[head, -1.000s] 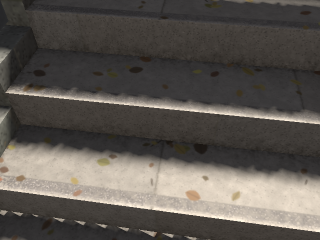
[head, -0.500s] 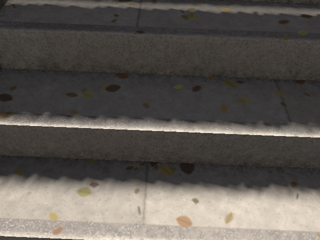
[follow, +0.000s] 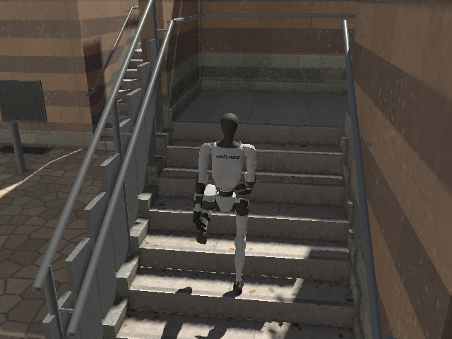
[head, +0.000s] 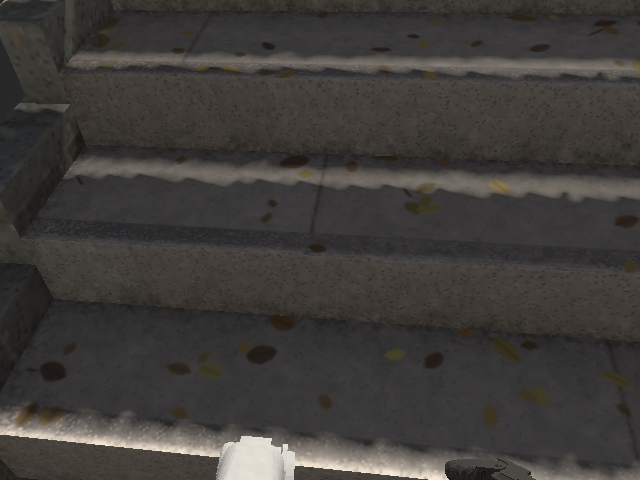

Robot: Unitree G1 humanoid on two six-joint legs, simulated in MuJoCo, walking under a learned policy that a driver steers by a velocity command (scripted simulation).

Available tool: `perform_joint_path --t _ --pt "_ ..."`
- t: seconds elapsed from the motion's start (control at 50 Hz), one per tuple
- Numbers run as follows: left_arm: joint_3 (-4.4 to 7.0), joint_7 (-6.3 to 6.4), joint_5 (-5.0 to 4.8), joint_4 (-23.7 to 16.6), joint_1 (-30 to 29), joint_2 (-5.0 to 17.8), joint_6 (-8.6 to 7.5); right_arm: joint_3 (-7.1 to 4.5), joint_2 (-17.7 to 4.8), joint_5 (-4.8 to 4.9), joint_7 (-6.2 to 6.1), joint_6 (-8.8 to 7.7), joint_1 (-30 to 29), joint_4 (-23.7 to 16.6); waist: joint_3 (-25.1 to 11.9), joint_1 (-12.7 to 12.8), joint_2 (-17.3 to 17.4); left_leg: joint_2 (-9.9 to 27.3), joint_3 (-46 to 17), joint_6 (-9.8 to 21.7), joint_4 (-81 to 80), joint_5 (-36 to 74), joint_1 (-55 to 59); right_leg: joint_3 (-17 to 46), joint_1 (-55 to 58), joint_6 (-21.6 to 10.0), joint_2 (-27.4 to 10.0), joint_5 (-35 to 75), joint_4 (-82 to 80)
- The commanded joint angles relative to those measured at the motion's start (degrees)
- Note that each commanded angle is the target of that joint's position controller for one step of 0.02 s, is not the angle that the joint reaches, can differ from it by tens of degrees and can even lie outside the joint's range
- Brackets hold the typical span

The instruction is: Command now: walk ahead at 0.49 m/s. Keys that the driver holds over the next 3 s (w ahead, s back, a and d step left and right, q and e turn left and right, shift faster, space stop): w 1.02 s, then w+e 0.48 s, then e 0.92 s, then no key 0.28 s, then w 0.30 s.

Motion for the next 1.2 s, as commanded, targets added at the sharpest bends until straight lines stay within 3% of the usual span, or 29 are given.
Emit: perform_joint_path --t 0.02,0.1,0.12,0.18,0.2,0.22,0.24,0.26,0.3,0.32,0.36,0.4,0.44,0.5,0.54,0.62,0.66,0.7,0.74,0.76,0.78,0.8,0.82,0.84,0.9,1.0,1.1,1.16,1.2 --pt "0.58 1.56 -1.38 -2.6 1.31 5.51 -0.84 2.9 2.12 0.21 -0.08 -0.72 -9.73 -6.75 10.83 1.21 -3.97 3.61 6.21 -2.44 -7.21 -2.46 -9.84 11.41 -1.48 -5.37 -10.9 0.11 -18.54" --pt "2.22 6.14 -3.42 -1.5 11.3 8.54 0.65 4.53 1.93 -0.31 2.15 -1.28 -24.89 -13.52 8.22 6.45 -4.8 12.12 15.88 -4.85 -30.68 -8.25 2.23 15.61 6.42 -8.17 -16.97 10.49 -34.94" --pt "2.21 6.11 -4.36 -1.84 7.48 7.82 0.26 4.25 1.41 0.09 3.0 -1.54 -24.5 -13.03 6.63 4.36 -6.21 10.9 18.86 -3.09 -43.53 -11.43 15.33 9.78 5.5 -7.62 -14.97 22.94 -35.98" --pt "2.8 4.76 -1.8 0.25 9.04 14.81 -0.74 -0.64 -6.53 0.45 2.71 -2.01 -6.26 -8.16 -7.48 -6.91 -20.89 -2.63 22.46 1.69 -56.29 -25.45 47.67 3.81 18.63 -8.02 -14.6 106.93 -15.18" --pt "3.76 4.89 -1.11 -1.03 4.03 17.41 -0.8 -2.84 -11.03 -0.37 2.72 -1.55 2.43 -5.61 -10.05 -12.05 -23.84 -1.35 14.97 3.4 -63.97 -26.77 52.09 4.34 22.73 -6.94 -14.62 110.66 -4.73" --pt "3.84 4.49 -0.47 -3.67 1.97 15.03 -1.96 -4.63 -14.44 -1.85 2.48 -1.19 15.5 -0.18 -18.54 -14.38 -14.45 8.48 -5.06 8.94 -67.5 -25.27 73.34 5.06 4.81 -6.41 -12.08 102.1 11.29" --pt "3.16 2.68 -1.5 -4.55 0.36 8.87 -3.77 -7.13 -19.89 -3.28 1.12 0.78 26.47 5.13 -24.07 -15.61 6.57 18.01 -35.18 15.51 -94.13 -44.43 87.8 8.3 -13.63 -5.23 -1.74 55.55 31.86" --pt "3.69 0.27 -0.93 -5.87 -5.96 6.49 -4.93 -7.75 -20.38 -3.33 -0.79 2.73 27.38 8.97 -23.45 -14.59 11.53 24.22 -56.33 15.28 -111.64 -52.49 86.32 16.4 -24.24 -3.65 5.67 17.26 62.6" --pt "1.87 -1.79 -2.86 -18.17 -22.62 -0.88 -5.07 -3.81 -6.99 -3.27 0.12 2.21 18.3 14.43 -3.42 -6.01 5.16 23.35 -37.77 6.61 -107.0 -42.92 66.5 20.03 -43.11 -6.96 4.4 15.73 93.23" --pt "1.4 -1.53 -2.4 -21.39 -23.03 -0.61 -4.74 -2.59 -1.53 -3.22 0.84 1.38 15.58 17.31 3.26 -1.21 -0.15 20.17 -23.61 3.47 -103.01 -32.11 58.73 18.72 -47.11 -9.31 2.97 15.24 96.95" --pt "-0.81 -1.07 -2.77 -20.87 -15.11 -4.03 -3.25 -1.95 2.99 -3.7 2.52 0.86 11.85 19.75 5.66 5.3 -5.17 14.62 -4.09 -2.33 -99.75 -16.67 53.76 19.69 -49.57 -11.5 1.84 19.27 96.6" --pt "-1.67 -0.29 -4.37 -19.32 -10.84 -3.39 -1.77 -2.0 1.78 -4.32 3.03 0.76 8.87 19.38 8.24 8.54 -2.86 12.24 7.17 -3.24 -101.41 -14.35 49.2 19.36 -52.52 -9.61 1.07 20.52 90.85" --pt "-2.04 1.05 -4.1 -19.24 -14.14 -2.0 -0.53 -1.42 0.05 -5.57 3.09 -0.23 10.49 19.77 8.24 7.37 0.71 11.48 11.19 -0.42 -104.77 -10.6 44.5 13.75 -52.74 -6.18 3.3 25.22 96.0" --pt "-4.15 2.26 -3.58 -25.04 -25.03 -5.07 -0.25 -1.04 -3.16 -3.65 2.46 0.03 18.1 23.18 12.05 4.33 2.93 12.44 8.46 -0.47 -107.65 -10.92 49.89 11.82 -65.73 -4.78 2.07 21.08 100.85" --pt "-4.56 2.13 -3.13 -28.86 -33.89 -2.14 -1.01 -1.42 -4.37 -1.81 1.17 0.39 24.26 23.58 11.4 0.34 1.56 12.25 7.07 -0.86 -110.56 -15.16 54.12 8.19 -66.22 -2.72 -0.24 20.73 83.0" --pt "-5.48 1.58 -2.74 -33.77 -46.25 -1.27 -1.42 -3.93 -9.38 -1.03 -3.14 0.94 34.97 25.72 7.3 -4.81 1.78 18.54 0.95 2.57 -122.59 -8.62 74.93 -1.77 -65.57 0.2 -8.47 9.5 66.34" --pt "-5.7 -0.09 -2.69 -31.88 -44.04 -4.1 -1.66 -4.12 -8.92 -0.3 -2.86 2.06 30.09 24.5 1.5 -1.49 3.12 17.03 9.48 2.63 -119.54 17.35 76.15 -5.38 -45.81 -3.08 -5.81 4.26 53.86" --pt "-3.17 -0.32 -3.53 -32.13 -41.72 0.95 -2.97 -3.95 -10.44 -2.07 -1.87 1.35 34.47 26.24 -2.41 1.18 11.38 16.33 11.24 3.69 -110.37 70.66 77.24 -10.52 -25.62 -6.41 3.27 -7.18 42.4" --pt "0.98 -0.34 -2.3 -26.19 -22.29 9.17 -2.35 -5.27 -15.59 -2.15 -2.56 0.65 28.03 24.46 -9.98 11.09 19.17 17.68 9.64 3.53 -92.89 85.02 83.91 3.22 -12.36 -9.66 1.17 -8.16 29.76" --pt "3.12 -0.14 -0.87 -21.78 -11.06 13.99 -1.44 -4.82 -11.01 -1.91 -1.62 -0.81 27.9 22.15 -17.19 11.42 2.37 10.94 9.69 1.97 -75.44 70.17 63.14 27.53 7.12 -15.85 -9.23 -13.5 17.73" --pt "5.44 1.67 -0.23 -16.32 -0.08 19.25 1.05 -4.15 -5.96 -1.82 0.17 -2.47 22.83 21.1 -19.94 13.97 -15.86 0.18 4.81 0.15 -53.07 4.27 45.66 57.85 20.44 -20.52 -18.3 -26.66 -13.22" --pt "4.71 3.05 0.54 -14.28 -1.89 16.02 1.46 -5.05 -4.44 -1.63 2.71 -3.34 17.25 19.26 -17.0 11.97 -13.18 -3.18 -7.48 -1.22 -23.41 -5.0 35.97 69.2 15.39 -17.46 -20.67 -28.51 -19.33" --pt "2.89 3.03 -0.22 -12.97 -7.69 9.93 1.29 -4.53 -1.46 -0.44 4.03 -3.22 9.37 13.46 -3.43 7.2 -9.8 -1.62 -7.63 -0.17 -12.43 -5.53 26.08 57.58 4.89 -13.36 -19.27 -23.47 -15.79" --pt "1.2 1.7 0.87 -10.38 -10.87 2.15 0.51 -3.89 -1.43 -0.18 4.19 -3.55 3.95 8.81 3.77 3.7 -4.62 -0.33 -5.15 2.19 -9.29 -2.65 21.51 42.76 -4.86 -10.75 -17.25 -17.15 -11.15" --pt "0.02 -0.14 0.92 -4.01 -12.52 -4.07 -0.73 -1.66 2.36 -0.46 2.89 -2.39 10.98 6.64 6.1 -4.89 -0.21 -1.07 -7.84 6.62 3.14 1.15 15.69 21.48 -8.93 -3.99 -11.47 3.32 -8.21" --pt "-0.51 -0.43 0.84 -4.54 -15.35 -0.44 -1.17 -0.18 0.41 -0.44 1.02 0.26 7.69 4.76 7.73 -7.59 -2.04 -0.03 0.91 1.25 -11.35 9.87 14.51 0.66 -21.97 -1.58 -6.02 12.21 -12.36" --pt "0.26 1.71 -0.01 0.72 3.94 4.05 -0.52 2.54 4.16 -0.46 0.57 -0.53 -8.04 -1.57 9.22 1.36 -7.42 5.05 5.8 -1.66 1.4 -2.51 -15.28 15.95 6.51 -5.16 -11.7 9.35 -14.52" --pt "-0.01 4.59 -1.36 0.28 10.16 2.26 0.96 3.62 2.65 -0.64 2.18 -2.29 -21.67 -8.53 8.51 5.56 -4.99 10.08 12.39 -5.85 -14.43 -2.4 -13.59 21.27 8.77 -5.63 -12.84 7.44 -18.81" --pt "1.9 6.84 -2.71 -0.56 11.26 5.37 1.23 4.97 3.99 -1.0 2.64 -2.52 -28.59 -11.98 9.74 6.43 -5.08 11.96 13.95 -6.69 -29.59 -11.63 0.76 21.72 5.31 -8.77 -16.59 14.97 -31.67"
Next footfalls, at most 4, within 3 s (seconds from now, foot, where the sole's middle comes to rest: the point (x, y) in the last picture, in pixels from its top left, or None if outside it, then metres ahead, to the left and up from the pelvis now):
0.20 left None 0.31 0.12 -0.60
0.72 right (413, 401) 0.57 -0.10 -0.43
1.30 left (296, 200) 0.90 0.10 -0.26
1.84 right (484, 57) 1.11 -0.27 -0.09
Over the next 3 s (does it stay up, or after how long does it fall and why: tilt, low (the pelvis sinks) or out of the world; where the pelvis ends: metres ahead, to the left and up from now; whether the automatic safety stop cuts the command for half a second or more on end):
stays up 1.20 -0.06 0.66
